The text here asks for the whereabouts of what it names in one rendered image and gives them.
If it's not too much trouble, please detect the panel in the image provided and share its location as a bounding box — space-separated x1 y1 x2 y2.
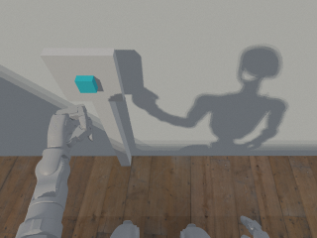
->
41 48 132 167

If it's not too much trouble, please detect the right robot thigh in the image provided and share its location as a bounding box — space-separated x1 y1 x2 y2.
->
179 226 211 238

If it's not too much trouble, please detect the robot right hand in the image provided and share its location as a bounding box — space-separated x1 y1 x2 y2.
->
240 215 269 238

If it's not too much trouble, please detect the left robot thigh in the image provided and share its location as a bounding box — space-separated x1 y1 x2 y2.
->
110 223 140 238

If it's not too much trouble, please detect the robot left hand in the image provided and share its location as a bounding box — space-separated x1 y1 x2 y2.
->
48 103 94 153

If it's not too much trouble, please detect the robot left forearm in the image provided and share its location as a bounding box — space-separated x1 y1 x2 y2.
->
15 147 71 238

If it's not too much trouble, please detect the robot thigh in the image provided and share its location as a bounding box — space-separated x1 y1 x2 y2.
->
110 223 140 238
179 226 211 238

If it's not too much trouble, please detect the button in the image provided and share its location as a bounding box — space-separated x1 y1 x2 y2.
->
74 75 98 93

